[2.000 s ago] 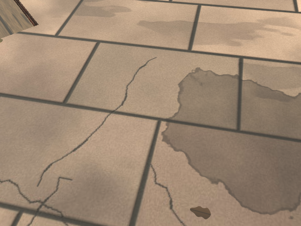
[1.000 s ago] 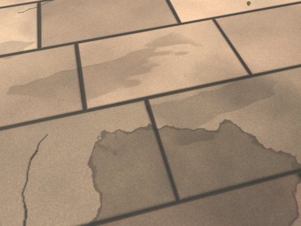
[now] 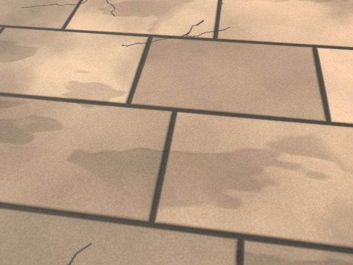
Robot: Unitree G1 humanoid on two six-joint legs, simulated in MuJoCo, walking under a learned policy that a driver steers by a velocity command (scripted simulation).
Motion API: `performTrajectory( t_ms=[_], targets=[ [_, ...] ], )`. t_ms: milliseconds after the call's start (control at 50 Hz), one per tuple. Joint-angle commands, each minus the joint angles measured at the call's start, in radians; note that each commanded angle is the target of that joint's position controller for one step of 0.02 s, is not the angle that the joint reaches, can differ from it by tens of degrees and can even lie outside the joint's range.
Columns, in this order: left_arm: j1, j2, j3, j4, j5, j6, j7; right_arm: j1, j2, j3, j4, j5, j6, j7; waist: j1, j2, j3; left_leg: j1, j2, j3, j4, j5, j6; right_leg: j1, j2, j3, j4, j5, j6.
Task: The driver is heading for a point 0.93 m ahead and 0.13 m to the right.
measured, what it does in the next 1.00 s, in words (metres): walks ahead, turning right: left foot, then right foot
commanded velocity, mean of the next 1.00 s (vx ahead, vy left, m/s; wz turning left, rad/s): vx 0.50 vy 0.00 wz -0.25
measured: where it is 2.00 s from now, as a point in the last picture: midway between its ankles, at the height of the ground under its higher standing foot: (224, 182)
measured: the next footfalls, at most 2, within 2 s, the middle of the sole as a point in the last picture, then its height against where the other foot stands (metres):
left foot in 0.26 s outside the picture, level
right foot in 0.78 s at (225, 245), level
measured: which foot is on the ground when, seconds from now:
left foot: up 0.00-0.24, down 0.26-0.80, up 0.82-1.00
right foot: down 0.00-0.26, up 0.28-0.76, down 0.78-1.00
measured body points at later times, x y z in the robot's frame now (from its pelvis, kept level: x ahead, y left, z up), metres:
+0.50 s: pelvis +0.27 +0.07 +0.00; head +0.29 +0.07 +0.45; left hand +0.39 +0.35 -0.12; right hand +0.34 -0.21 -0.11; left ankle +0.26 +0.16 -0.74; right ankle +0.32 -0.10 -0.67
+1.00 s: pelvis +0.53 -0.03 +0.00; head +0.56 -0.05 +0.45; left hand +0.70 +0.21 -0.11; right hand +0.61 -0.34 -0.10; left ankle +0.64 +0.14 -0.67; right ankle +0.53 -0.10 -0.74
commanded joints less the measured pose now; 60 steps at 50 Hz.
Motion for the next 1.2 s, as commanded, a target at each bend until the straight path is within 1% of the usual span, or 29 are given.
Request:
performTrajectory(
  t_ms=[20, 100, 180, 200, 240, 260, 280, 300, 320, 360, 380, 420, 460, 580, 680, 720, 740, 760, 780, 800, 820, 840, 860, 880, 920, 980, 1080, 1140, 1200],
  targets=[
    [-0.046, 0.147, 0.033, -0.044, -0.004, -0.020, -0.003, -0.019, -0.001, 0.009, -0.074, -0.006, -0.017, 0.010, -0.019, -0.117, 0.005, -0.059, 0.032, -0.035, -0.141, 0.131, -0.002, 0.034, -0.269, 0.164, -0.180, 0.228, -0.182],
    [0.006, 0.182, 0.037, -0.002, -0.025, -0.007, -0.003, -0.163, 0.012, 0.024, -0.107, -0.007, -0.038, 0.033, 0.027, -0.104, 0.034, 0.016, 0.005, 0.037, -0.373, 0.269, 0.017, 0.049, -0.255, 0.082, -0.184, 0.249, -0.162],
    [0.070, 0.213, 0.042, 0.051, -0.041, 0.017, -0.001, -0.241, -0.014, 0.020, -0.146, -0.004, -0.043, 0.045, 0.026, -0.126, 0.048, 0.030, -0.018, 0.062, -0.480, 0.174, 0.058, 0.174, -0.310, 0.088, -0.131, 0.344, -0.140],
    [0.075, 0.220, 0.042, 0.061, -0.045, 0.024, 0.000, -0.228, -0.028, 0.014, -0.147, -0.007, -0.045, 0.045, 0.006, -0.137, 0.034, 0.087, -0.036, 0.077, -0.507, 0.136, 0.073, 0.186, -0.312, 0.092, -0.087, 0.449, -0.132],
    [0.065, 0.216, 0.032, 0.073, -0.048, 0.035, 0.004, -0.013, -0.096, -0.025, -0.084, -0.015, -0.047, 0.034, -0.125, -0.132, -0.097, 0.437, -0.091, 0.119, -0.583, 0.181, 0.119, 0.118, -0.251, 0.046, 0.169, 0.683, -0.088],
    [0.060, 0.173, 0.010, 0.053, -0.027, 0.029, 0.005, 0.161, -0.164, -0.051, -0.047, -0.025, -0.042, 0.019, -0.199, -0.077, -0.232, 0.751, 0.044, -0.018, -0.532, 0.229, 0.167, -0.085, -0.203, 0.022, 0.430, 0.464, -0.048],
    [0.167, 0.043, -0.032, 0.023, -0.011, 0.013, -0.002, 0.209, -0.258, -0.064, -0.040, -0.035, -0.037, 0.009, -0.141, 0.185, -0.374, 1.065, 0.331, -0.487, -0.608, 0.089, 0.317, -0.473, -0.029, 0.021, 0.808, -0.254, 0.023],
    [0.129, 0.134, -0.009, 0.048, -0.036, -0.002, -0.004, 0.223, -0.171, -0.044, -0.043, -0.032, -0.037, 0.008, -0.185, 0.122, -0.425, 1.024, 0.350, -0.614, -0.697, -0.010, 0.330, -0.550, -0.035, 0.189, 0.952, -0.399, 0.019],
    [0.050, 0.186, 0.010, 0.016, -0.062, -0.006, -0.007, 0.167, -0.126, -0.027, -0.034, -0.028, -0.042, 0.009, -0.174, 0.094, -0.255, 0.910, 0.311, -0.446, -0.716, 0.012, 0.283, -0.628, -0.081, 0.186, 0.982, -0.335, 0.010],
    [-0.015, 0.161, 0.011, 0.006, -0.041, 0.001, 0.002, 0.051, -0.061, -0.009, -0.025, -0.026, -0.054, 0.014, -0.110, 0.043, -0.103, 0.672, 0.227, -0.238, -0.782, 0.106, 0.233, -0.585, -0.150, 0.158, 0.884, -0.187, 0.012],
    [0.012, 0.146, 0.014, 0.017, -0.036, 0.017, 0.004, 0.013, -0.034, -0.002, -0.025, -0.034, -0.064, 0.017, -0.073, 0.053, -0.074, 0.586, 0.202, -0.171, -0.828, 0.142, 0.220, -0.519, -0.172, 0.169, 0.860, -0.134, 0.014],
    [0.053, 0.094, 0.007, 0.030, -0.039, 0.046, 0.006, -0.022, -0.027, -0.007, -0.009, -0.035, -0.086, 0.020, -0.034, 0.039, -0.046, 0.498, 0.206, -0.090, -0.886, 0.231, 0.234, -0.460, -0.178, 0.173, 0.833, -0.098, 0.029],
    [0.017, 0.081, 0.007, 0.015, -0.036, 0.062, 0.010, -0.035, -0.040, -0.015, 0.014, -0.038, -0.097, 0.014, -0.023, 0.013, -0.007, 0.468, 0.200, -0.012, -0.927, 0.258, 0.227, -0.495, -0.179, 0.185, 0.781, -0.031, 0.041],
    [-0.154, 0.051, -0.007, -0.042, -0.026, 0.057, -0.022, 0.006, -0.088, -0.032, 0.066, -0.033, -0.092, -0.008, -0.074, -0.019, 0.051, 0.510, 0.171, 0.190, -0.955, 0.308, 0.183, -0.494, -0.154, 0.119, 0.449, 0.257, 0.026],
    [-0.274, 0.065, -0.007, -0.115, -0.026, 0.059, -0.048, 0.072, -0.124, -0.048, 0.114, -0.006, -0.060, -0.012, -0.106, -0.023, 0.085, 0.691, 0.219, 0.241, -0.884, 0.401, 0.156, -0.543, -0.131, 0.063, 0.322, 0.164, -0.027],
    [-0.252, 0.089, 0.006, -0.131, -0.025, 0.063, -0.055, 0.060, -0.151, -0.055, 0.116, 0.000, -0.044, -0.017, -0.074, 0.004, 0.044, 0.736, 0.222, 0.267, -0.773, 0.694, 0.134, -0.465, -0.079, 0.007, 0.315, 0.064, -0.062],
    [-0.197, 0.111, 0.019, -0.126, -0.027, 0.067, -0.054, 0.051, -0.164, -0.058, 0.113, 0.004, -0.035, -0.021, -0.037, 0.023, -0.002, 0.743, 0.216, 0.280, -0.670, 0.864, 0.121, -0.380, -0.038, -0.025, 0.322, 0.010, -0.084],
    [-0.072, 0.147, 0.043, -0.099, -0.031, 0.069, -0.050, 0.033, -0.168, -0.057, 0.108, 0.007, -0.025, -0.024, 0.037, 0.018, -0.069, 0.708, 0.189, 0.304, -0.494, 0.951, 0.097, -0.215, 0.010, -0.049, 0.287, 0.013, -0.113],
    [0.097, 0.214, 0.079, -0.053, -0.033, 0.075, -0.035, 0.037, -0.150, -0.047, 0.101, 0.002, -0.025, -0.028, 0.118, -0.018, -0.159, 0.556, 0.146, 0.318, -0.247, 0.832, 0.055, 0.063, 0.029, -0.002, 0.239, 0.058, -0.154],
    [0.157, 0.339, 0.110, -0.042, -0.040, 0.081, -0.014, 0.102, -0.039, -0.013, 0.051, -0.036, -0.042, -0.023, 0.066, -0.262, -0.234, 0.123, 0.010, 0.308, 0.137, 0.143, -0.020, 0.410, -0.220, 0.465, 0.194, -0.035, -0.304],
    [0.138, 0.330, 0.094, -0.083, -0.033, 0.063, -0.022, 0.089, -0.013, 0.009, 0.034, -0.025, -0.083, -0.012, 0.047, -0.256, -0.387, -0.075, -0.132, 0.054, 0.325, -0.351, -0.028, 0.545, -0.365, 0.927, 0.008, -0.183, -0.424],
    [0.120, 0.246, 0.069, -0.081, -0.025, 0.048, -0.028, -0.031, -0.093, -0.011, 0.008, 0.017, -0.109, 0.002, 0.089, -0.159, -0.297, -0.183, -0.071, -0.029, 0.347, -0.283, -0.001, 0.502, -0.348, 0.823, -0.042, -0.172, -0.358],
    [0.080, 0.215, 0.060, -0.080, -0.027, 0.038, -0.028, -0.066, -0.089, -0.008, -0.005, 0.024, -0.125, 0.004, 0.064, -0.131, -0.188, -0.192, -0.027, -0.020, 0.276, -0.194, 0.023, 0.372, -0.311, 0.684, -0.038, -0.110, -0.318],
    [0.010, 0.173, 0.047, -0.088, -0.029, 0.037, -0.027, -0.079, -0.082, -0.011, 0.012, -0.005, -0.128, -0.006, 0.020, -0.049, -0.106, -0.134, 0.015, -0.011, 0.181, -0.124, 0.029, 0.225, -0.256, 0.559, -0.043, -0.005, -0.267],
    [-0.059, 0.142, 0.035, -0.122, -0.011, 0.032, -0.018, -0.035, -0.097, -0.022, 0.020, -0.027, -0.111, -0.008, -0.044, -0.111, -0.078, -0.004, 0.046, -0.023, 0.092, -0.058, 0.009, 0.057, -0.218, 0.473, -0.069, 0.201, -0.269],
    [-0.052, 0.168, 0.042, -0.122, -0.018, 0.028, 0.000, -0.049, -0.059, -0.016, 0.014, -0.035, -0.084, -0.008, -0.057, -0.093, -0.060, 0.029, 0.029, 0.007, -0.045, 0.021, -0.037, -0.052, -0.181, 0.387, -0.103, 0.273, -0.270],
    [0.021, 0.189, 0.049, -0.101, -0.027, 0.039, 0.023, -0.236, -0.013, 0.007, -0.038, -0.027, -0.086, 0.003, 0.015, -0.135, -0.014, 0.090, -0.038, 0.016, -0.419, 0.314, -0.066, -0.112, -0.117, 0.329, -0.096, 0.141, -0.203],
    [0.071, 0.177, 0.044, -0.073, -0.030, 0.042, 0.025, -0.282, -0.028, 0.007, -0.048, -0.015, -0.100, 0.021, 0.042, -0.147, -0.011, 0.127, -0.048, 0.009, -0.510, 0.383, -0.051, -0.064, -0.154, 0.361, -0.067, 0.089, -0.192],
    [0.092, 0.169, 0.042, -0.053, -0.024, 0.047, 0.028, -0.273, -0.059, -0.001, -0.050, -0.017, -0.112, 0.033, 0.030, -0.164, 0.000, 0.129, -0.044, -0.001, -0.556, 0.298, -0.008, 0.037, -0.205, 0.422, 0.003, 0.118, -0.175]
  ],
)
